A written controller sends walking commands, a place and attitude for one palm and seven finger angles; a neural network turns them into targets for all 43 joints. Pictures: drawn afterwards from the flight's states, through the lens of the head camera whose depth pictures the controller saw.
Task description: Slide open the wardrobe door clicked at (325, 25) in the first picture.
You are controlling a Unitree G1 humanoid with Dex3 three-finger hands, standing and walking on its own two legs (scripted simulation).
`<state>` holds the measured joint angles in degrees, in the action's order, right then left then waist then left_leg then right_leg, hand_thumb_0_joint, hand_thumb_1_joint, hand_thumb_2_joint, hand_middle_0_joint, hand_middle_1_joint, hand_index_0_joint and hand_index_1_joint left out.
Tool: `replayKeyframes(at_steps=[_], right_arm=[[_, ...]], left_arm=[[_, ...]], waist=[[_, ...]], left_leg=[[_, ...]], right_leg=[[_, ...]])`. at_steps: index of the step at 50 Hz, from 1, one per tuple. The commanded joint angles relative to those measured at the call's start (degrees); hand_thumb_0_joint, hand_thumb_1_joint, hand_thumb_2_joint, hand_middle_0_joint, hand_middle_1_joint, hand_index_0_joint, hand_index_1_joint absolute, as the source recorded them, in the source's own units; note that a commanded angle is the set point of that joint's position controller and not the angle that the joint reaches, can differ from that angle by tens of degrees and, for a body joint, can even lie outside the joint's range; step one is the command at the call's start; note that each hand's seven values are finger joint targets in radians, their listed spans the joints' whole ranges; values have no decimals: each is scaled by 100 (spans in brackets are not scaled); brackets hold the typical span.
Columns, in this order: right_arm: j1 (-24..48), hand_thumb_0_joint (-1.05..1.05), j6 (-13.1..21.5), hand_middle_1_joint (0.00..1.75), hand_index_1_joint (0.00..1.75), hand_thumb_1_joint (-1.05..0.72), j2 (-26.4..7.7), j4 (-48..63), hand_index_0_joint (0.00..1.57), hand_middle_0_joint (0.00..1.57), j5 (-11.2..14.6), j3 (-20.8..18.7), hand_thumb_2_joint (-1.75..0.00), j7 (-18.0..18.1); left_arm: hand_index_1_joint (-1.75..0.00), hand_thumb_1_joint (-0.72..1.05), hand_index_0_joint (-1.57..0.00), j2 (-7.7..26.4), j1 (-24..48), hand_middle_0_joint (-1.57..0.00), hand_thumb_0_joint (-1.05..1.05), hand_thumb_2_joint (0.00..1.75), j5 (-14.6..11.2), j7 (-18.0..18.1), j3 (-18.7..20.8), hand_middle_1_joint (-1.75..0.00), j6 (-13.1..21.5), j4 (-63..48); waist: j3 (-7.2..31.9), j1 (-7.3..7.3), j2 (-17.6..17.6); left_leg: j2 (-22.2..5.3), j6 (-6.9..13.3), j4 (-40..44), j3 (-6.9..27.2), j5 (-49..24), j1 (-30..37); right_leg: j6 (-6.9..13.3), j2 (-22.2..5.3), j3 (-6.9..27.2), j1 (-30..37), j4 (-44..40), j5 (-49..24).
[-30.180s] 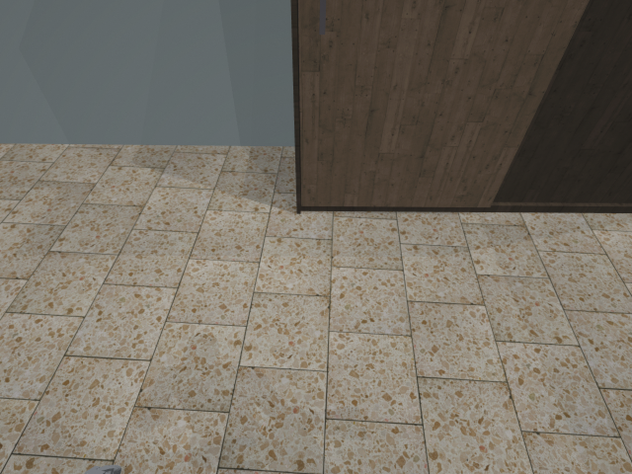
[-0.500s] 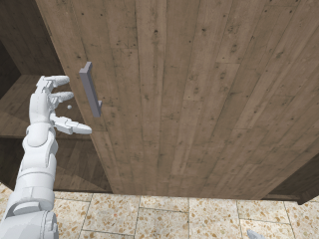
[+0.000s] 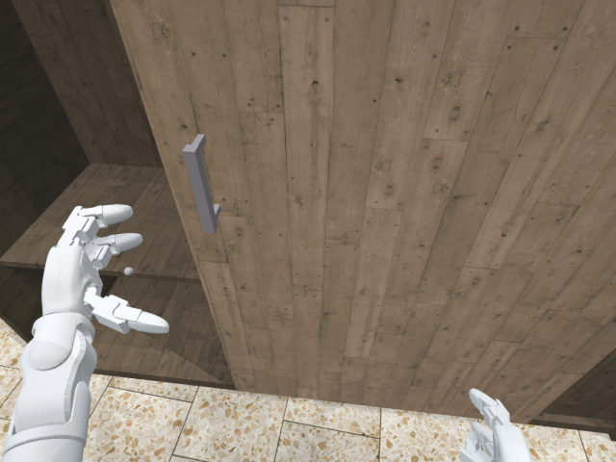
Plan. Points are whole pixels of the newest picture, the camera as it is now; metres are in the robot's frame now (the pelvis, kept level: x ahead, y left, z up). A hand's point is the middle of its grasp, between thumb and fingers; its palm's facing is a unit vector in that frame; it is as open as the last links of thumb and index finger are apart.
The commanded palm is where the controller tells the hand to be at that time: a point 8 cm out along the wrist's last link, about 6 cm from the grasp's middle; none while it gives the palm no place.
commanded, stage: slip the hand off the handle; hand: left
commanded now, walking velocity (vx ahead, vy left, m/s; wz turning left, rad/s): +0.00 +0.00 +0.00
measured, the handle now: (205, 185) +0.46 +0.21 +0.13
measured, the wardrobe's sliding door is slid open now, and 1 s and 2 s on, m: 0.59 0.59 0.59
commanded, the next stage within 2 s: draw the hand back to the body in 0.14 s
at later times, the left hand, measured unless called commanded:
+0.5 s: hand (111, 295) +0.24 +0.24 +0.15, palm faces +0.04 -1.00 -0.05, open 14.7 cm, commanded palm +0.20 +0.29 +0.14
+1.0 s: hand (57, 327) +0.19 +0.27 +0.16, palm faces +0.42 -0.86 -0.27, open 13.3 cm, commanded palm +0.15 +0.30 +0.17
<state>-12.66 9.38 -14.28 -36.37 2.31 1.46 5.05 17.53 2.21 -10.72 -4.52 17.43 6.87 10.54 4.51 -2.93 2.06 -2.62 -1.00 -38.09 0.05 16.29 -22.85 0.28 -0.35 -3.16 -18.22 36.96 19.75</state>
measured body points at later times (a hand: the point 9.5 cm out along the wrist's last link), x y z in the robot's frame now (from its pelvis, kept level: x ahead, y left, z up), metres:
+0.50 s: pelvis -0.01 +0.00 +0.00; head -0.05 -0.02 +0.45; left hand +0.23 +0.30 +0.15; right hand +0.17 -0.23 -0.06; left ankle +0.04 +0.13 -0.72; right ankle +0.00 -0.12 -0.72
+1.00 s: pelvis -0.01 +0.01 +0.02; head -0.05 +0.00 +0.46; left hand +0.16 +0.32 +0.18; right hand +0.19 -0.19 -0.05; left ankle +0.04 +0.13 -0.72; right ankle +0.00 -0.12 -0.72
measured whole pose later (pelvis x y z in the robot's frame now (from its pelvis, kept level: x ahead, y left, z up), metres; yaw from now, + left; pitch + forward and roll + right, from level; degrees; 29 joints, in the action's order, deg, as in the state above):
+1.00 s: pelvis -0.01 +0.01 +0.02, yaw +0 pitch -6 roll -1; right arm -11.2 14.8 -12.7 -38.4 -0.3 3.5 5.9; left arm 18.1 -18.5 -5.6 3.6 16.2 4.3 -15.2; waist -1.0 -5.0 2.3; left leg -1.5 -0.1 -28.3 -0.4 11.2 -11.3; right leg -0.7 -1.2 -2.9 -6.5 26.6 14.2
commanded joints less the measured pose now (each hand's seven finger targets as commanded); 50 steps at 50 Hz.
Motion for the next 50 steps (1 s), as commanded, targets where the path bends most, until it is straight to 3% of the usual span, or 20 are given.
replayKeyframes(at_steps=[1, 7, 10, 11, 13, 14, 16, 19, 21, 26, 27, 31, 35, 38, 39, 40, 41, 42, 45, 50], right_arm=[[457, 0, 368, 30, 30, -90, -683, 833, 20, 20, -26, -211, -90, 72], [628, 0, 518, 30, 30, -90, -591, 895, 20, 20, -40, -151, -90, 90], [632, 0, 625, 30, 30, -90, -592, 838, 20, 20, -52, -120, -90, 110], [598, 0, 643, 30, 30, -90, -626, 793, 20, 20, -62, -119, -90, 132], [634, 0, 699, 30, 30, -90, -605, 764, 20, 20, -61, -118, -90, 163], [569, 0, 778, 30, 30, -90, -775, 736, 20, 20, -2, -46, -90, 217], [637, 0, 853, 30, 30, -90, -808, 782, 20, 20, 42, -40, -90, 355], [722, 0, 981, 30, 30, -90, -692, 939, 20, 20, 82, 10, -90, 373], [676, 0, 1034, 30, 30, -90, -705, 970, 20, 20, 69, -15, -90, 293], [619, 0, 1142, 30, 30, -90, -696, 1149, 20, 20, 120, -66, -90, 78], [608, 0, 1168, 30, 30, -90, -707, 1153, 20, 20, 130, -64, -90, 60], [582, 0, 1210, 30, 30, -90, -776, 1094, 20, 20, 95, -99, -90, 123], [620, 0, 1270, 30, 30, -90, -734, 1052, 20, 20, 96, -68, -90, 182], [628, 0, 1322, 30, 30, -90, -731, 976, 20, 20, 84, -46, -90, 207], [912, 0, 1226, 30, 30, -90, -595, 908, 20, 20, -135, -47, -90, 185], [882, 0, 1186, 30, 30, -90, -570, 835, 20, 20, -176, -33, -90, 198], [884, 0, 1131, 30, 30, -90, -602, 759, 20, 20, -194, -68, -90, 184], [836, 0, 1060, 30, 30, -90, -556, 734, 20, 20, -194, -58, -90, 171], [847, 0, 878, 30, 30, -90, -542, 696, 20, 20, -250, -76, -90, 137], [923, 0, 731, 30, 30, -90, -523, 668, 20, 20, -321, -104, -90, 126]], left_arm=[[-115, -55, -25, 1197, 1132, -25, 0, 20, -148, -41, 415, -115, 317, -1492], [-115, -55, -25, 1070, 892, -25, 0, 20, -139, -41, 304, -115, 409, -2223], [-115, -55, -25, 898, 888, -25, 0, 20, -151, -33, 91, -115, 427, -2325], [-115, -55, -25, 976, 943, -25, 0, 20, -147, -4, 135, -115, 413, -2239], [-115, -55, -25, 924, 955, -25, 0, 20, -148, 14, 125, -115, 388, -2133], [-115, -55, -25, 910, 1130, -25, 0, 20, -537, -728, -215, -115, 311, -1951], [-115, -55, -25, 1701, 1179, -25, 0, 20, -809, -1403, 464, -115, 188, -1934], [-115, -55, -25, 1694, 1017, -25, 0, 20, -1070, -1851, 700, -115, -115, -1841], [-115, -55, -25, 1846, 485, -25, 0, 20, -1216, -1758, 1176, -115, -242, -1648], [-115, -55, -25, 1182, -282, -25, 0, 20, -1211, -1643, 758, -115, -459, -2240], [-115, -55, -25, 1103, -261, -25, 0, 20, -1183, -1640, 609, -115, -486, -2497], [-115, -55, -25, 1468, -241, -25, 0, 20, -1109, -1537, 897, -115, -596, -2912], [-111, -48, -25, 1390, -64, -25, 0, 24, -1079, -1466, 826, -111, -494, -3412], [-104, -37, -24, 1446, -239, -24, 0, 29, -1082, -1464, 905, -104, -499, -3391], [-102, -33, -24, 1901, -15, -24, 0, 31, -158, -393, 949, -102, -173, -3978], [-100, -30, -24, 1234, -512, -24, 0, 32, -78, 24, 565, -100, -140, -3514], [-98, -26, -24, 1149, -682, -24, 0, 34, 84, 292, 457, -98, -82, -3546], [-96, -22, -24, 975, -958, -24, 0, 36, 199, 463, 325, -96, -37, -3464], [-89, -12, -24, 1086, -1021, -24, 0, 41, 448, 828, 348, -89, 116, -3822], [-79, 7, -23, 1175, -1093, -23, 0, 50, 650, 1088, 398, -79, 248, -4093]], waist=[[637, 50, -201], [581, 8, 247], [370, 86, 229], [281, 149, -75], [273, 83, 17], [351, 332, -2], [674, 78, 227], [595, -81, 154], [507, -241, -112], [378, -196, -121], [268, -154, 48], [120, -105, 24], [161, -81, 399], [152, -104, 351], [-466, -235, 229], [-693, -77, 143], [-690, -108, -164], [-627, -66, -40], [-265, -112, 525], [-60, -135, 225]], left_leg=[[262, 302, 553, -55, -499, 718], [290, 286, 623, -43, -364, 805], [283, 270, 642, 14, -179, 810], [267, 286, 645, 48, -24, 727], [285, 268, 684, 50, 146, 693], [287, 301, 720, 51, 195, 842], [295, 319, 689, 45, -31, 880], [301, 300, 769, 105, -324, 941], [291, 263, 791, 120, -457, 841], [269, 267, 823, 26, -639, 962], [266, 266, 852, 26, -575, 955], [257, 287, 871, 68, -321, 995], [271, 256, 1006, 143, -186, 1162], [263, 253, 1053, 176, -221, 1183], [306, 232, 1231, 115, 59, 1014], [285, 207, 1270, 89, 369, 1067], [260, 227, 1330, 108, 439, 1142], [208, 229, 1410, 82, 477, 1209], [200, 216, 1652, 73, 390, 1463], [167, 236, 1844, 59, -33, 1752]], right_leg=[[-3, 131, 136, -192, -759, -869], [31, 99, 158, -178, -808, -608], [27, 117, 118, -350, -824, -428], [-4, 114, 123, -396, -884, -242], [5, 79, 160, -398, -928, -17], [22, 59, 200, -225, -998, -87], [51, 20, 346, 153, -1019, -330], [43, 19, 273, 269, -1028, -667], [29, 39, 229, 346, -1031, -747], [-4, 94, 94, 215, -949, -1052], [1, 83, 75, 155, -958, -992], [-13, 125, 106, 15, -1092, -590], [28, 128, 31, 56, -1114, -391], [38, 131, 2, 164, -1143, -459], [19, 90, 260, -71, -1721, -135], [16, 14, 218, -161, -1785, 170], [8, 18, 198, -71, -1897, 219], [2, -21, 169, 75, -1772, 238], [35, -38, 173, 455, -1687, -70], [36, -14, 138, 798, -1786, -403]])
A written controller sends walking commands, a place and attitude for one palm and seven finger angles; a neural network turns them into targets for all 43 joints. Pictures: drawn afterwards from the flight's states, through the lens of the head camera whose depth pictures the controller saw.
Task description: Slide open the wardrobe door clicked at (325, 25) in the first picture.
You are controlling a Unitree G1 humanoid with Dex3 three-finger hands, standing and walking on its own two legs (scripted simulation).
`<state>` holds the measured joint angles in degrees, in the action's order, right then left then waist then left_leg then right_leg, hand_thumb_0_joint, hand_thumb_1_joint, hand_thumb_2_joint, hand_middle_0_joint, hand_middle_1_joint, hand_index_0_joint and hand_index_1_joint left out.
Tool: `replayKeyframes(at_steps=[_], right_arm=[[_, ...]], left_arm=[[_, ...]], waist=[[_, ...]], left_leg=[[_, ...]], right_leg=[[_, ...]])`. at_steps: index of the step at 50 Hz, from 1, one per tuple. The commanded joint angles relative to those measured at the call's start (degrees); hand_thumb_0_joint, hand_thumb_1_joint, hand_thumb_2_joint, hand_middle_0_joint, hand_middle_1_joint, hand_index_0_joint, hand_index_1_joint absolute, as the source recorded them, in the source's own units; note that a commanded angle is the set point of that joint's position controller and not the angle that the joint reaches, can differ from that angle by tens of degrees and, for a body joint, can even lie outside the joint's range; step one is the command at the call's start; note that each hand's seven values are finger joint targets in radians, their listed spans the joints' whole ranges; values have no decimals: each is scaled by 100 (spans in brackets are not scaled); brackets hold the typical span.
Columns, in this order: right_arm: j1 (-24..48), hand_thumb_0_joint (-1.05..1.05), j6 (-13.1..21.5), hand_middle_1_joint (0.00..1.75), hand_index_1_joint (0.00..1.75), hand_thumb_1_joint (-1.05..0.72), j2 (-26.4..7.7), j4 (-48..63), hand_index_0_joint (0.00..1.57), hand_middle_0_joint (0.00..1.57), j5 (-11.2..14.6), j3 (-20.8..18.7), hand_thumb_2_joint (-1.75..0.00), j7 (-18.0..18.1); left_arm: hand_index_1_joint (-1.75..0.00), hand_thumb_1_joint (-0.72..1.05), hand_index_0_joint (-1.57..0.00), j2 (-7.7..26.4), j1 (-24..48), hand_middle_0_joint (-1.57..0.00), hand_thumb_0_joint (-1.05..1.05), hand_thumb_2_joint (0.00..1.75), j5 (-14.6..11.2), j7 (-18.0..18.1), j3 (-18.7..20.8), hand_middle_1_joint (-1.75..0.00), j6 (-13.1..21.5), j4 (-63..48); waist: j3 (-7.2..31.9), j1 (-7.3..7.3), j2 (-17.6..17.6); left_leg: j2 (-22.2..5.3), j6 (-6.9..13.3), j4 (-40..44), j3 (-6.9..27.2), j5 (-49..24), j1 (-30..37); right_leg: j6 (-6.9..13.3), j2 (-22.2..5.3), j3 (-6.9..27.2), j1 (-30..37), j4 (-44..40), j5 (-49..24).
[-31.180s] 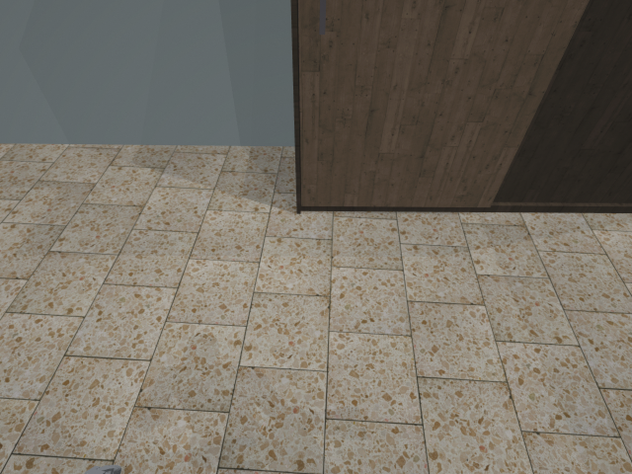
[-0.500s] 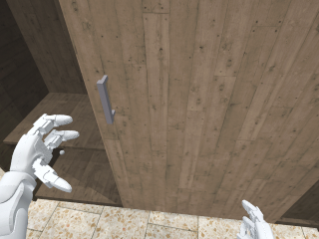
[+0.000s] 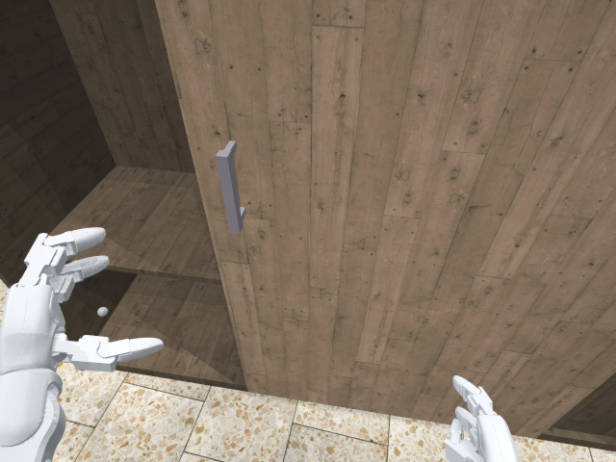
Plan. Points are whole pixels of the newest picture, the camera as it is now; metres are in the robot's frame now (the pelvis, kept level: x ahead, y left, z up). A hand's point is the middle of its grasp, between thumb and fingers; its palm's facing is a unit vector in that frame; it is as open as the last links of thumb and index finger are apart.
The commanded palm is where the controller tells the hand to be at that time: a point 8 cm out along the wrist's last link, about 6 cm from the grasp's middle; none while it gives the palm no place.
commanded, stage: draw the hand back to the body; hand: left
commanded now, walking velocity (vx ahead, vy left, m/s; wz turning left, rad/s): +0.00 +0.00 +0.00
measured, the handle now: (233, 188) +0.47 +0.20 +0.12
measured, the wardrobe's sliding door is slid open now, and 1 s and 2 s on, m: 0.59 0.59 0.59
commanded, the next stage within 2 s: step back with the hand held close in 0.84 s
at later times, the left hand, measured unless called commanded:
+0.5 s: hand (89, 294) +0.21 +0.27 +0.17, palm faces +0.46 -0.81 -0.36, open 8.4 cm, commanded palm +0.17 +0.30 +0.18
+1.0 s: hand (94, 289) +0.22 +0.27 +0.17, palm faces +0.47 -0.81 -0.36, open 7.4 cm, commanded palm +0.18 +0.30 +0.18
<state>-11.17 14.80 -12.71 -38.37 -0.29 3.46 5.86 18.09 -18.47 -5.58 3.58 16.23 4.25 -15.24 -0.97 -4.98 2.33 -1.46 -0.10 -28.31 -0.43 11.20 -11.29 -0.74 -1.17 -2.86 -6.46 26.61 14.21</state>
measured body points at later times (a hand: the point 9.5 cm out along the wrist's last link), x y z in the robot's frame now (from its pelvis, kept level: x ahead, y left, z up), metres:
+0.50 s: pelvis +0.03 +0.00 +0.01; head -0.01 -0.01 +0.45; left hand +0.18 +0.31 +0.19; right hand +0.21 -0.22 -0.06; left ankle +0.05 +0.12 -0.74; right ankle +0.01 -0.13 -0.74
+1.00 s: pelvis +0.03 +0.00 +0.01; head +0.00 -0.01 +0.46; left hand +0.19 +0.31 +0.19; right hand +0.22 -0.22 -0.07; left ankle +0.05 +0.12 -0.74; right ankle +0.01 -0.13 -0.74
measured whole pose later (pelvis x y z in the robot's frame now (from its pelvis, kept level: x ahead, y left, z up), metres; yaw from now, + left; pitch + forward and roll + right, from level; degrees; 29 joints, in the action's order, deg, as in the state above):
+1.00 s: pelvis +0.03 +0.00 +0.01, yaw -1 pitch -6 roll -1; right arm -11.1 8.2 -12.4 -38.0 -0.9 1.5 5.0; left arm 19.3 -24.3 -3.7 5.3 19.8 4.4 -21.1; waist -1.0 -5.0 2.7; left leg -1.8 -0.2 -23.3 -1.5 11.5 -5.9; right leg -0.8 -0.8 -2.0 -0.7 20.1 13.4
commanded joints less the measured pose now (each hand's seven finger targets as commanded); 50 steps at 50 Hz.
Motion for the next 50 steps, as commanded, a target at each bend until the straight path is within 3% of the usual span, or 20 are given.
replayKeyframes(at_steps=[1, 2, 6, 7, 16, 17, 20, 23, 26, 34, 37, 46, 47, 48, 49, 50], right_arm=[[800, 0, 174, 30, 30, -90, -699, 846, 20, 20, -78, -305, -90, 45], [821, 0, 136, 30, 30, -90, -655, 846, 20, 20, -59, -302, -90, 37], [898, 0, 16, 30, 30, -90, -665, 821, 20, 20, -72, -341, -90, 28], [874, 0, -10, 30, 30, -90, -631, 825, 20, 20, -70, -315, -90, 10], [856, 0, -141, 30, 30, -90, -665, 908, 20, 20, -98, -413, -90, -52], [837, 0, -161, 30, 30, -90, -638, 918, 20, 20, -85, -412, -90, -53], [818, 0, -204, 30, 30, -90, -632, 946, 20, 20, -94, -435, -90, -64], [830, 0, -230, 30, 30, -90, -618, 968, 20, 20, -87, -443, -90, -63], [839, 0, -245, 30, 30, -90, -646, 959, 20, 20, -83, -455, -90, -55], [824, 0, -280, 30, 30, -90, -612, 978, 20, 20, -105, -445, -90, -42], [859, 0, -289, 30, 30, -90, -589, 973, 20, 20, -95, -429, -90, -34], [856, 0, -309, 30, 30, -90, -601, 974, 20, 20, -107, -445, -90, -40], [844, 0, -310, 30, 30, -90, -584, 984, 20, 20, -97, -442, -90, -39], [832, 0, -324, 30, 30, -90, -619, 920, 20, 20, -94, -438, -90, -31], [918, 0, -480, 30, 30, -90, -740, 1191, 20, 20, -30, -419, -90, -66], [898, 0, -583, 30, 30, -90, -641, 1043, 20, 20, -62, -419, -90, -59]], left_arm=[[-77, 10, -23, 1198, 807, -23, 0, 51, 158, 295, 614, -77, 500, -1446], [-75, 14, -23, 1058, 765, -23, 0, 53, 149, 294, 523, -75, 501, -1417], [-66, 28, -22, 1153, 597, -22, 0, 60, 181, 309, 688, -66, 517, -1417], [-64, 32, -22, 1007, 596, -22, 0, 62, 173, 295, 576, -64, 518, -1380], [-45, 65, -21, 1232, 66, -21, 0, 78, 170, 297, 931, -45, 528, -1666], [-43, 68, -21, 1133, 16, -21, 0, 80, 160, 287, 871, -43, 522, -1643], [-36, 79, -20, 1214, 4, -20, 0, 85, 168, 288, 967, -36, 527, -1873], [-30, 90, -20, 1181, -121, -20, 0, 90, 148, 278, 971, -30, 496, -1890], [-30, 90, -20, 1159, -76, -20, 0, 90, 162, 269, 936, -30, 472, -1795], [-30, 90, -20, 1184, 41, -20, 0, 90, 166, 285, 937, -30, 448, -1946], [-30, 90, -20, 1133, 10, -20, 0, 90, 152, 267, 900, -30, 400, -1839], [-30, 90, -20, 1197, -84, -20, 0, 90, 154, 254, 984, -30, 386, -1841], [-30, 90, -20, 1135, -39, -20, 0, 90, 149, 252, 919, -30, 387, -1863], [-30, 90, -20, 1279, 415, -20, 0, 90, 167, 284, 1002, -30, 389, -1810], [-30, 90, -20, 2003, 1184, -20, 0, 90, 234, 356, 1655, -30, 661, -2257], [-30, 90, -20, 1538, 454, -20, 0, 90, 227, 316, 1329, -30, 687, -1685]], waist=[[394, 39, 90], [318, 67, 103], [153, 23, 74], [82, 47, 205], [212, -36, 68], [182, -5, 17], [300, -19, 233], [206, -14, 156], [65, 7, 76], [343, -6, 191], [143, 8, 130], [242, -16, 70], [252, 8, 81], [229, 52, 89], [-170, 250, -1], [-81, 296, -349]], left_leg=[[46, 149, 892, 103, 380, 591], [32, 142, 926, 85, 376, 570], [41, 137, 972, 32, 169, 652], [42, 125, 1022, 50, 189, 619], [54, 119, 980, -23, -376, 794], [42, 131, 959, -50, -496, 784], [59, 120, 903, -96, -663, 861], [53, 129, 878, -133, -737, 867], [58, 137, 909, -132, -621, 853], [86, 154, 855, -138, -809, 969], [75, 156, 868, -153, -723, 926], [80, 156, 844, -163, -842, 981], [69, 158, 856, -165, -838, 965], [83, 144, 875, -146, -762, 923], [-4, 228, 581, -84, -445, 474], [23, 244, 418, -18, -467, 453]], right_leg=[[135, 87, 97, -343, -812, 86], [126, 62, 95, -310, -814, 113], [129, 97, 101, -261, -965, -32], [134, 71, 82, -223, -922, -31], [128, 122, 68, -44, -999, -496], [126, 99, 66, -11, -956, -610], [129, 100, 84, 32, -941, -783], [108, 94, 85, -1, -979, -876], [102, 120, 74, -94, -1058, -721], [107, 97, 92, 56, -1001, -930], [89, 98, 96, -45, -1065, -842], [85, 118, 87, 2, -1076, -977], [80, 99, 82, 19, -1035, -970], [89, 112, 80, -16, -1052, -880], [65, -138, 477, -664, -1331, -1101], [78, -262, 479, -738, -1311, -1222]])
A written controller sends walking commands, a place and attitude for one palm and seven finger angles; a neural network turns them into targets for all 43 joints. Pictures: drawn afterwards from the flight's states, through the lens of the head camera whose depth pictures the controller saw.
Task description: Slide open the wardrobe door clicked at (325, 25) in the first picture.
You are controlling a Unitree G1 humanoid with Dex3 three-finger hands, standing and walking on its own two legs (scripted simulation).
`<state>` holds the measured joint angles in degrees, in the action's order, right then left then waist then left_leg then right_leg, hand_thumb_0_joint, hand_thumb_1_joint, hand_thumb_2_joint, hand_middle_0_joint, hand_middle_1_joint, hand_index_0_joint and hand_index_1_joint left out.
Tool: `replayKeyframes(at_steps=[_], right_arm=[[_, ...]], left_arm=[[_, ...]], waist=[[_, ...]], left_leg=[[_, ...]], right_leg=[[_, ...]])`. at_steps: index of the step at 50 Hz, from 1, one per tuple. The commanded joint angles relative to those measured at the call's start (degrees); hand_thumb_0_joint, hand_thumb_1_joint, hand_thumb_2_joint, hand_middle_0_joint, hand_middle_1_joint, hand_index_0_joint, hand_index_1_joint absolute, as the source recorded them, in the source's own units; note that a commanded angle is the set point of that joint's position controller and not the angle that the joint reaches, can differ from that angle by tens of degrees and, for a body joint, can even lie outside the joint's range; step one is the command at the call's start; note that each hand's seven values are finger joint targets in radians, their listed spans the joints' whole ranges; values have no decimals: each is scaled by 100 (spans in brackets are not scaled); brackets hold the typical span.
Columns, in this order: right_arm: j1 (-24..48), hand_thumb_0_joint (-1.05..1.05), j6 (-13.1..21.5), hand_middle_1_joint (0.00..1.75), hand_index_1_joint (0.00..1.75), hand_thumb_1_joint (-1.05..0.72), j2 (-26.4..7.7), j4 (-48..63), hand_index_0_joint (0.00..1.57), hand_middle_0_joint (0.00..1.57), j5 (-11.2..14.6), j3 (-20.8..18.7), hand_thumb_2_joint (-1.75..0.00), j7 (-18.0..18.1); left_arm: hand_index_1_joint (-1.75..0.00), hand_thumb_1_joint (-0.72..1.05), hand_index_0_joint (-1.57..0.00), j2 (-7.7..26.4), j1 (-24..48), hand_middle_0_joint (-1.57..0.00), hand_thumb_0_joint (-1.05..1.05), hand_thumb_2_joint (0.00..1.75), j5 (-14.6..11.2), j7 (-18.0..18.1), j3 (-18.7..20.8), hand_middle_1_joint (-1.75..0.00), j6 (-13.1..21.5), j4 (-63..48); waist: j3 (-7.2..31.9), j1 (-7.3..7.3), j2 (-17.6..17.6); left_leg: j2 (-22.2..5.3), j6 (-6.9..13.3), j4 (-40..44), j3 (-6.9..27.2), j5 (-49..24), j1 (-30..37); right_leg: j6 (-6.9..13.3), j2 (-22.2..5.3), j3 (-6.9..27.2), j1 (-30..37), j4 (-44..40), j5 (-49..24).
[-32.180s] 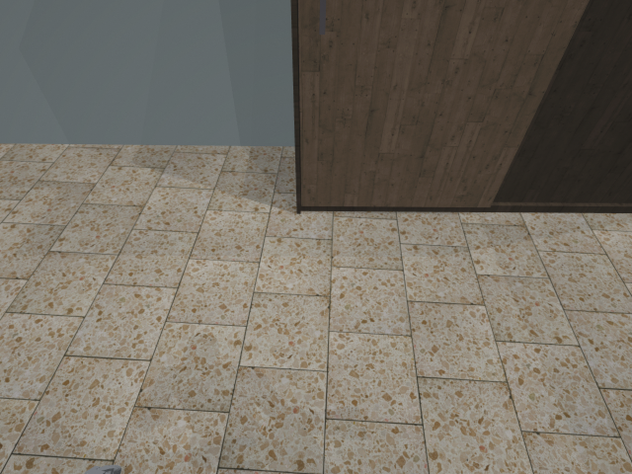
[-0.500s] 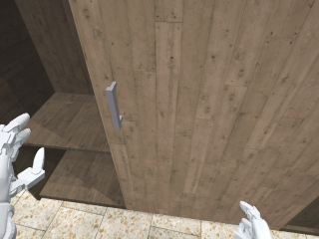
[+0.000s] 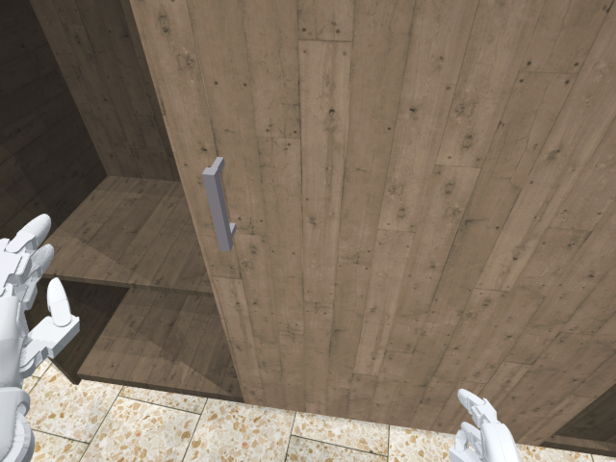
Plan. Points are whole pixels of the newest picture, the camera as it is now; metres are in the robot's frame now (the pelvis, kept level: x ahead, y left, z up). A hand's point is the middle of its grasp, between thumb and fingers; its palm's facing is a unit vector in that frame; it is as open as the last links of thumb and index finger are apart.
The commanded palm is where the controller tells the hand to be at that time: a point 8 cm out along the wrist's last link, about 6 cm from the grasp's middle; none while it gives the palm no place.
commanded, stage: step back with the hand held close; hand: left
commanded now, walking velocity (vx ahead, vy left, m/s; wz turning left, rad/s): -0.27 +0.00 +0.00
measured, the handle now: (222, 205) +0.44 +0.21 +0.11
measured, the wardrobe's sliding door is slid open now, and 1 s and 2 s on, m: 0.59 0.59 0.59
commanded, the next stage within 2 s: stop stepping back and stand still in 0.96 s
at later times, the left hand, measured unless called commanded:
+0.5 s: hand (13, 369) +0.13 +0.30 +0.15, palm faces +0.44 -0.77 -0.46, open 7.4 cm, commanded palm +0.07 +0.33 +0.17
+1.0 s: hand out of the picture +0.03 +0.31 +0.17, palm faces +0.51 -0.75 -0.43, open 7.4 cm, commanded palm -0.02 +0.34 +0.17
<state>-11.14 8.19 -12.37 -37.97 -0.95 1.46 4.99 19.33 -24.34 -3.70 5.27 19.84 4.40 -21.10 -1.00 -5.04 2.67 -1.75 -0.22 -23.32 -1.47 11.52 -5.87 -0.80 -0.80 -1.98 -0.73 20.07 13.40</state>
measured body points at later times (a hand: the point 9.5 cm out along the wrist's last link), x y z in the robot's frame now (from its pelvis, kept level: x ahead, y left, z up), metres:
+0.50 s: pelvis -0.07 +0.03 -0.01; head -0.06 +0.04 +0.44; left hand +0.10 +0.34 +0.18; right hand +0.11 -0.21 -0.08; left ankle +0.02 +0.12 -0.74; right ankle -0.02 -0.13 -0.74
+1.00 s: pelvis -0.15 +0.03 -0.02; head -0.14 +0.06 +0.43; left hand +0.00 +0.35 +0.19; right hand +0.03 -0.18 -0.09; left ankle +0.02 +0.13 -0.74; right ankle -0.19 -0.10 -0.75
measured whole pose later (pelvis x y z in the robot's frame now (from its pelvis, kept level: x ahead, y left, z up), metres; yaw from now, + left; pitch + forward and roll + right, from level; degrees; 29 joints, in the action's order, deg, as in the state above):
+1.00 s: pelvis -0.15 +0.03 -0.02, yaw +2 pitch +1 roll -3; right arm -12.6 9.4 -9.6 -34.6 -0.7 -0.2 3.2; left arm 25.5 -29.3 -2.8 8.7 27.7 15.7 -29.8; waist 0.8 -1.4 -0.1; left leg -2.5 1.4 -29.5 -2.1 4.0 -31.1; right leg 2.3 3.4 -0.9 -11.8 31.5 26.2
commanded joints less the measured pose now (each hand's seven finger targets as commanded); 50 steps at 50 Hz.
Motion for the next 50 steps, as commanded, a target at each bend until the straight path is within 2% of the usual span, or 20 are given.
replayKeyframes(at_steps=[1, 3, 5, 12, 16, 21, 26, 30, 33, 34, 36, 38, 40, 41, 43, 46, 47, 48, 49, 50], right_arm=[[899, 0, 19, 30, 30, -90, -689, 1085, 20, 20, -1, -247, -90, 22], [751, 0, -118, 30, 30, -90, -705, 1201, 20, 20, -3, -297, -90, 1], [699, 0, -220, 30, 30, -90, -724, 1320, 20, 20, 14, -341, -90, -4], [632, 0, -378, 30, 30, -90, -737, 1576, 20, 20, 82, -413, -90, 54], [595, 0, -313, 30, 30, -90, -798, 1607, 20, 20, 92, -439, -90, 77], [534, 0, -120, 30, 30, -90, -894, 1598, 20, 20, 122, -457, -90, 84], [424, 0, 120, 30, 30, -90, -914, 1539, 20, 20, 99, -481, -90, 86], [274, 0, 218, 30, 30, -90, -799, 1437, 20, 20, 69, -476, -90, 42], [146, 0, 253, 30, 30, -90, -714, 1180, 20, 20, 35, -440, -90, 38], [98, 0, 254, 30, 30, -90, -711, 1105, 20, 20, 30, -432, -90, 43], [153, 0, 259, 30, 30, -90, -764, 1075, 20, 20, 32, -428, -90, 79], [242, 0, 316, 30, 30, -90, -814, 1175, 20, 20, 63, -402, -90, 118], [405, 0, 397, 30, 30, -90, -911, 1268, 20, 20, 39, -469, -90, 130], [384, 0, 406, 30, 30, -90, -794, 1269, 20, 20, 9, -532, -90, 120], [383, 0, 463, 30, 30, -90, -762, 1173, 20, 20, 4, -597, -90, -19], [394, 0, 451, 30, 30, -90, -717, 1172, 20, 20, 41, -559, -90, -125], [417, 0, 408, 30, 30, -90, -648, 1132, 20, 20, 32, -502, -90, -139], [380, 0, 351, 30, 30, -90, -624, 1066, 20, 20, 5, -508, -90, -145], [318, 0, 260, 30, 30, -90, -553, 1002, 20, 20, 15, -508, -90, -153], [442, 0, 202, 30, 30, -90, -466, 962, 20, 20, -25, -447, -90, -137]], left_arm=[[-30, 90, -20, 1396, 858, -20, 0, 90, 79, 123, 950, -30, 725, -1180], [-30, 90, -20, 1086, 218, -20, 0, 90, 75, 93, 723, -30, 722, -1105], [-30, 90, -20, 1144, -77, -20, 0, 90, 68, 121, 781, -30, 747, -1362], [-30, 90, -20, 1494, -540, -20, 0, 90, 18, 243, 1219, -30, 850, -1803], [-30, 90, -20, 1522, -494, -20, 0, 90, 32, 288, 1267, -30, 944, -1852], [-30, 90, -20, 1395, -230, -20, 0, 90, 168, 340, 1187, -30, 1104, -1845], [-30, 90, -20, 1428, -211, -20, 0, 90, 289, 376, 1313, -30, 1266, -1869], [-30, 90, -20, 1361, -169, -20, 0, 90, 274, 379, 1239, -30, 1349, -1929], [-30, 90, -20, 1365, 118, -20, 0, 90, 214, 438, 1066, -30, 1397, -2020], [-30, 90, -20, 1402, 214, -20, 0, 90, 209, 476, 1059, -30, 1397, -1979], [-30, 90, -20, 1477, 318, -20, 0, 90, 200, 519, 1099, -30, 1388, -1927], [-30, 90, -20, 1410, 335, -20, 0, 90, 215, 516, 1103, -30, 1437, -1990], [-30, 90, -20, 1402, 287, -20, 0, 90, 304, 478, 1328, -30, 1466, -2055], [-30, 90, -20, 1672, 335, -20, 0, 90, 264, 472, 1519, -30, 1503, -2141], [-30, 90, -20, 1464, -66, -20, 0, 90, 192, 437, 1435, -30, 1512, -1930], [-30, 90, -20, 1278, -576, -20, 0, 90, 74, 392, 1201, -30, 1453, -1877], [-30, 90, -20, 1242, -478, -20, 0, 90, 29, 368, 1071, -30, 1445, -1938], [-30, 90, -20, 1380, -320, -20, 0, 90, 25, 348, 1110, -30, 1447, -1961], [-30, 90, -20, 1523, -192, -20, 0, 90, 57, 351, 1130, -30, 1452, -1952], [-30, 90, -20, 1796, 199, -20, 0, 90, 110, 397, 1173, -30, 1456, -2078]], waist=[[32, 281, -343], [483, 302, -222], [870, 312, -33], [1115, 308, 22], [883, 328, 165], [482, 384, 435], [524, 358, 585], [392, 421, -41], [474, 516, -580], [458, 545, -648], [373, 562, -329], [251, 532, 345], [551, 410, 1635], [749, 386, 1436], [788, 359, 808], [767, 365, 1453], [719, 374, 1350], [660, 384, 754], [571, 402, -291], [467, 344, -1390]], left_leg=[[72, 242, -172, 45, -688, -62], [-12, 234, -252, 29, -1275, -9], [-84, 236, -247, 45, -1826, 57], [-250, 245, -61, 251, -1931, -344], [-307, 305, 155, 379, -816, -927], [-463, 482, 628, 697, 1745, -2216], [-613, 612, 731, 964, 2686, -2983], [-229, 428, -100, 680, 2331, -2529], [116, 158, -1316, 317, 1356, -1009], [142, 120, -1459, 305, 1232, -765], [42, 152, -1161, 495, 1367, -726], [-442, 324, -7, 1237, 2418, -1513], [-1481, 820, 1817, 2411, 3888, -3482], [-1581, 903, 1776, 2468, 3207, -3267], [-1443, 892, 1367, 1865, 2303, -2620], [-1180, 470, 1348, 1210, 2222, -2177], [-1099, 264, 1147, 1069, 2060, -2072], [-871, 45, 542, 843, 1722, -1810], [-356, -169, -1010, 338, 1095, -1296], [158, -340, -2842, 51, 883, -1076]], right_leg=[[92, -342, 396, -1332, -599, -1464], [70, -391, 288, -1167, -281, -1899], [27, -350, 224, -1055, -36, -2091], [-28, -143, 142, -959, 404, -1699], [-30, -74, 214, -942, 445, -1111], [-27, 32, 317, -660, 630, -9], [-21, 165, 393, -366, 1106, 311], [208, -120, 924, -1331, 432, 925], [464, -689, 1329, -2902, -283, 1353], [476, -749, 1235, -3194, -307, 1413], [370, -570, 1002, -3355, -135, 1551], [136, -79, 582, -2820, 615, 1675], [-67, 696, 102, -660, 3198, 854], [-33, 669, 250, -752, 3789, 1018], [75, 644, 258, -1172, 3595, 1443], [204, 596, -113, -972, 1948, 1596], [270, 470, -79, -912, 1101, 1495], [401, 133, 328, -1171, 149, 1427], [740, -730, 1571, -2047, -764, 1472], [1125, -1997, 2884, -3056, -1419, 901]])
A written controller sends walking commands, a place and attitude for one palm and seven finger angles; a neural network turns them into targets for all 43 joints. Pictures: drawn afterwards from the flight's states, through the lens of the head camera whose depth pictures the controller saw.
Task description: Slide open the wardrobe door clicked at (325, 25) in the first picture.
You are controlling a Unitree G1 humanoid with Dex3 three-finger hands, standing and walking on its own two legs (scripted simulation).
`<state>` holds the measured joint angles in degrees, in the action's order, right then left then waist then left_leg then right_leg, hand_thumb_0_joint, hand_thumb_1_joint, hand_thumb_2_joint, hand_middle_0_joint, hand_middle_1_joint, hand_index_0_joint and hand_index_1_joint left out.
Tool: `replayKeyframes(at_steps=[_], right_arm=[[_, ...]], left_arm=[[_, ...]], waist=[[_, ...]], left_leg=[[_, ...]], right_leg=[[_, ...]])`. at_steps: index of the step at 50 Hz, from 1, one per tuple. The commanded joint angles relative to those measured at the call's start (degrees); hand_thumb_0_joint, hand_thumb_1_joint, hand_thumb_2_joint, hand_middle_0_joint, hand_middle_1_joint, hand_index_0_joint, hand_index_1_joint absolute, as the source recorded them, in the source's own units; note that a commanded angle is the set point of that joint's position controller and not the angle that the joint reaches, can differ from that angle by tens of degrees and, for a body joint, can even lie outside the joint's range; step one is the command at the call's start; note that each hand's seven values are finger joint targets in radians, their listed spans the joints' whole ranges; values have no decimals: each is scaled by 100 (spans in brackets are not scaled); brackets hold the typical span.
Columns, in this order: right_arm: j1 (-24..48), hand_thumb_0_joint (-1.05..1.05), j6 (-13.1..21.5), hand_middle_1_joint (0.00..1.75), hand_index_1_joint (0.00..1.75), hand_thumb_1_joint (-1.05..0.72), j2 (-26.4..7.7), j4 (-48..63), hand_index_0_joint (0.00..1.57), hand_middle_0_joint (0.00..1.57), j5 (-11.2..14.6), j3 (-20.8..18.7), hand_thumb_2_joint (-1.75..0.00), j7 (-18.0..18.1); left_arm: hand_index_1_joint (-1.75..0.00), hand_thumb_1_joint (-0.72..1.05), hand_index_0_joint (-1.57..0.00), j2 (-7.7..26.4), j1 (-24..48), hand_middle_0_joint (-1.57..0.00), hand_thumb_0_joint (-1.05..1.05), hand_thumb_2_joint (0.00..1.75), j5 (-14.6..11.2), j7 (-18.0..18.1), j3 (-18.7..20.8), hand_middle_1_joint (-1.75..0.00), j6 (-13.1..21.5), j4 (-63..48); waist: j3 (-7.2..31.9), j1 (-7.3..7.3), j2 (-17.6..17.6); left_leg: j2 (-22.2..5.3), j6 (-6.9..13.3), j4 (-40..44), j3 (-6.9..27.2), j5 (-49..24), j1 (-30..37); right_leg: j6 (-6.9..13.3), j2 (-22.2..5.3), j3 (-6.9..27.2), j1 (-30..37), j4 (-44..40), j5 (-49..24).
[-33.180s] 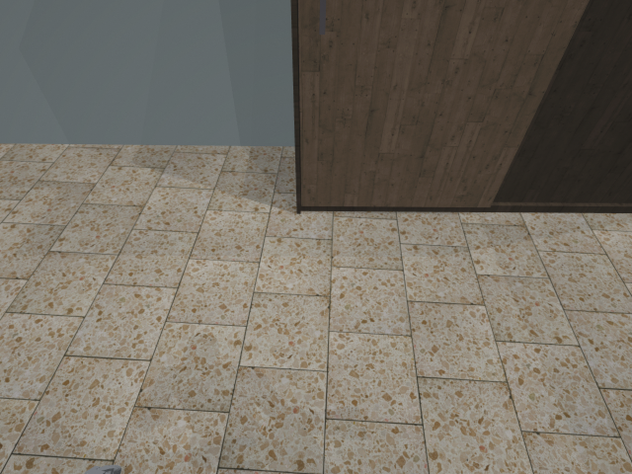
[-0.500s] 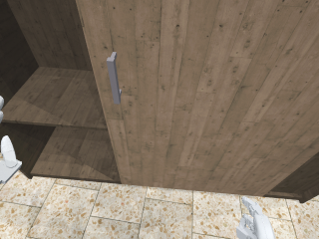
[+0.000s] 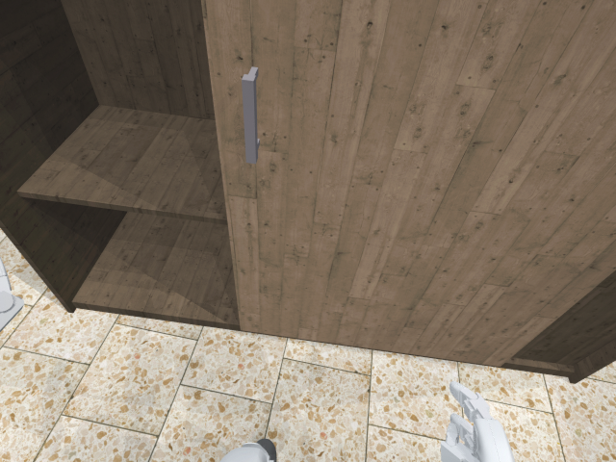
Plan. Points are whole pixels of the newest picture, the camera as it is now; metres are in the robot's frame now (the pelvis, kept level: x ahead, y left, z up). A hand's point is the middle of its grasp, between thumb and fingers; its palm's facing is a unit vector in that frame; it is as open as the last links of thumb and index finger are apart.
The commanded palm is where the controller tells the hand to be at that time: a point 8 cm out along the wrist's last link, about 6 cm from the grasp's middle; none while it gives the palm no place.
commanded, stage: stop stepping back and stand still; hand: left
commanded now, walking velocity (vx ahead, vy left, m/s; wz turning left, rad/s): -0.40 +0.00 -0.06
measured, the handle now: (252, 117) +0.60 +0.16 +0.13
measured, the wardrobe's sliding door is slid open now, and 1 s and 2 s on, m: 0.59 0.59 0.59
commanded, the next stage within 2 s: let the arm hang, fingers relaxed in 1.18 s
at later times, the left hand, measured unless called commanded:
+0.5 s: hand out of the picture +0.14 +0.30 +0.18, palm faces +0.40 -0.78 -0.48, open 7.4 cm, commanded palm +0.08 +0.32 +0.19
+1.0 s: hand out of the picture +0.19 +0.30 +0.17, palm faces +0.35 -0.79 -0.50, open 7.4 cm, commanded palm +0.13 +0.33 +0.19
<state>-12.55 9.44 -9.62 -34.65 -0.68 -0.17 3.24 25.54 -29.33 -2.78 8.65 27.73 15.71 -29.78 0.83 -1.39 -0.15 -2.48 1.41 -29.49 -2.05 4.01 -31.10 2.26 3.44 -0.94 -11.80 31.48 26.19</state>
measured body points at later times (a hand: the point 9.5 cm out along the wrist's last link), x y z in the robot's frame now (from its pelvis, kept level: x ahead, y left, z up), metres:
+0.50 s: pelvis -0.07 +0.03 +0.01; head -0.07 +0.05 +0.46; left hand +0.11 +0.34 +0.20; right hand +0.07 -0.21 -0.06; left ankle -0.01 +0.12 -0.71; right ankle -0.12 -0.06 -0.73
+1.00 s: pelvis -0.03 +0.04 +0.01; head -0.01 +0.05 +0.46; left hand +0.16 +0.34 +0.19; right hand +0.11 -0.18 -0.08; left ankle -0.02 +0.16 -0.72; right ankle -0.07 -0.05 -0.72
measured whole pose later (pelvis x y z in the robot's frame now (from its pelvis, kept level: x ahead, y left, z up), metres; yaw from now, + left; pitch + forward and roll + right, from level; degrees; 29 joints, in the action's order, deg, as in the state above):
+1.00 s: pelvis -0.03 +0.04 +0.01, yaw -4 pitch +2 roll -1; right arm -13.1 9.2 -10.0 -36.3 -0.6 2.1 3.0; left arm 24.3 -31.6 -2.6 8.0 24.7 11.6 -25.5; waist 0.3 0.2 0.6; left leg -3.2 -0.1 -32.0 -3.8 16.2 -17.9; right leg 2.1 2.4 -2.6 -12.6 27.9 17.6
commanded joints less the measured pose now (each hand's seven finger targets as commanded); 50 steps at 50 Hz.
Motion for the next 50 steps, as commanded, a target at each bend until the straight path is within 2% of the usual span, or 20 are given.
replayKeyframes(at_steps=[1, 3, 7, 9, 10, 11, 12, 14, 18, 20, 21, 23, 24, 26, 31, 34, 36, 41, 47, 50], right_arm=[[633, 0, 105, 30, 30, -90, -777, 524, 20, 20, -180, -253, -90, 47], [610, 0, 99, 30, 30, -90, -672, 594, 20, 20, -39, -218, -90, 106], [500, 0, 121, 30, 30, -90, -834, 633, 20, 20, 19, -137, -90, 264], [443, 0, 287, 30, 30, -90, -1145, 857, 20, 20, 70, -270, -90, 234], [462, 0, 322, 30, 30, -90, -1158, 876, 20, 20, 107, -327, -90, 200], [408, 0, 392, 30, 30, -90, -1011, 840, 20, 20, 21, -278, -90, 204], [446, 0, 396, 30, 30, -90, -887, 867, 20, 20, -18, -244, -90, 165], [455, 0, 368, 30, 30, -90, -862, 787, 20, 20, -38, -208, -90, 72], [502, 0, 155, 30, 30, -90, -983, 835, 20, 20, -40, -194, -90, 90], [464, 0, 21, 30, 30, -90, -1004, 795, 20, 20, -106, -222, -90, 156], [389, 0, -41, 30, 30, -90, -991, 780, 20, 20, -120, -238, -90, 166], [321, 0, -136, 30, 30, -90, -955, 714, 20, 20, -116, -246, -90, 147], [344, 0, -138, 30, 30, -90, -968, 640, 20, 20, -137, -218, -90, 118], [319, 0, 0, 30, 30, -90, -1030, 596, 20, 20, 57, -327, -90, 112], [489, 0, 181, 30, 30, -90, -927, 465, 20, 20, -10, -164, -90, 256], [452, 0, 287, 30, 30, -90, -1143, 675, 20, 20, 16, -271, -90, 224], [393, 0, 377, 30, 30, -90, -931, 592, 20, 20, -118, -203, -90, 168], [225, 0, 399, 30, 30, -90, -965, 626, 20, 20, -19, -193, -90, 6], [186, 0, 242, 30, 30, -90, -929, 661, 20, 20, 29, -208, -90, 56], [304, 0, 176, 30, 30, -90, -873, 666, 20, 20, 37, -161, -90, 125]], left_arm=[[-30, 90, -20, 1190, 979, -20, 0, 90, 76, 114, 422, -30, 294, -1011], [-30, 90, -20, 887, 1082, -20, 0, 90, 120, 54, 94, -30, 66, -753], [-30, 90, -20, 788, 812, -20, 0, 90, 87, 77, 190, -30, -71, -628], [-30, 90, -20, 870, 854, -20, 0, 90, 83, 111, 238, -30, 56, -1415], [-30, 90, -20, 933, 802, -20, 0, 90, 49, 102, 306, -30, 79, -1450], [-30, 90, -20, 1188, 345, -20, 0, 90, -74, 87, 679, -30, 38, -1360], [-30, 90, -20, 949, 481, -20, 0, 90, -36, 65, 449, -30, 15, -1677], [-30, 90, -20, 792, 54, -20, 0, 90, 69, 112, 370, -30, -41, -1548], [-30, 90, -20, 640, -193, -20, 0, 90, 104, 103, 167, -30, -240, -1011], [-30, 90, -20, 826, -27, -20, 0, 90, 126, 94, 233, -30, -332, -850], [-30, 90, -20, 936, -5, -20, 0, 90, 134, 83, 314, -30, -372, -793], [-30, 90, -20, 1166, 513, -20, 0, 90, 47, 51, 448, -30, -319, -883], [-30, 90, -20, 1181, 641, -20, 0, 90, 5, 76, 518, -30, -239, -664], [-30, 90, -20, 630, 949, -20, 0, 90, 16, 41, -52, -30, -284, -394], [-30, 90, -20, 893, 1352, -20, 0, 90, 119, 143, 19, -30, -108, -811], [-30, 90, -20, 936, 1086, -20, 0, 90, 106, 145, 220, -30, 18, -1447], [-30, 90, -20, 1157, 978, -20, 0, 90, 78, 97, 458, -30, 69, -1559], [-30, 90, -20, 835, -351, -20, 0, 90, 23, 67, 562, -30, -70, -794], [-30, 90, -20, 673, -138, -20, 0, 90, -42, 28, 278, -30, -153, -423], [-30, 90, -20, 765, 130, -20, 0, 90, -7, 65, 228, -30, -166, -619]], waist=[[200, -77, -985], [268, 66, -1486], [537, 173, 262], [893, 7, 1524], [871, -7, 1113], [917, 65, 1506], [659, 187, 1736], [495, 129, 1119], [217, 124, 1460], [288, 102, 1104], [296, 112, 569], [180, 96, -986], [98, 112, -824], [19, 173, -946], [-168, 178, -277], [304, 83, 1509], [111, 144, 1809], [482, 90, 1049], [750, 216, -297], [949, 205, -390]], left_leg=[[365, -507, -3221, 227, 2149, 1035], [209, -338, -3093, 303, 1966, 533], [285, -124, 358, -22, 692, 1873], [-995, 208, 1187, 1496, -258, 2309], [-1187, 357, 1501, 1808, 658, 2138], [-1296, 385, 2047, 2413, 1530, 2248], [-1382, 267, 2331, 2744, 2093, 2067], [-1249, 310, 2297, 2042, 2656, 1644], [-778, -44, 2474, 1074, 3596, 614], [-445, -120, 1770, 723, 3417, 430], [-199, -78, 845, 506, 2922, 426], [131, -125, -1874, 63, 1672, 257], [65, -201, -2569, 40, 1479, 320], [62, -144, -2601, 277, 1781, -84], [75, 31, -123, -249, 1186, 1684], [-1088, 528, 668, 1601, 208, 2619], [-1545, 778, 1477, 2607, 320, 2248], [-997, 281, 809, 781, -369, 1682], [-207, -86, -220, 127, 142, 1677], [-130, -76, -235, 72, -449, 1859]], right_leg=[[1089, -2589, 2526, -2083, -2317, -1677], [712, -1951, 1443, -964, -1372, -3690], [132, -1182, 735, -522, -329, -3255], [-292, -294, 226, -685, 446, -963], [-310, -54, 254, -608, 666, -265], [-321, 54, 218, -1048, 1243, 146], [-312, -57, 362, -1131, 1737, 166], [-250, -219, 319, -721, 1474, -217], [-105, 168, -570, 691, -123, -73], [54, 64, -459, 1229, -910, -88], [254, -346, 37, 1097, -1266, -71], [1040, -2072, 2356, 27, -2273, 689], [1194, -2204, 2246, -347, -2204, -86], [961, -1948, 2175, -115, -1921, 334], [490, -1424, 888, -540, -1002, -995], [-224, -311, 40, -1118, 633, -921], [-258, -235, 134, -1268, 1601, 206], [-270, -232, -194, 140, -309, -880], [93, -1002, 978, 208, -883, -3157], [36, -1081, 768, 418, -665, -4206]])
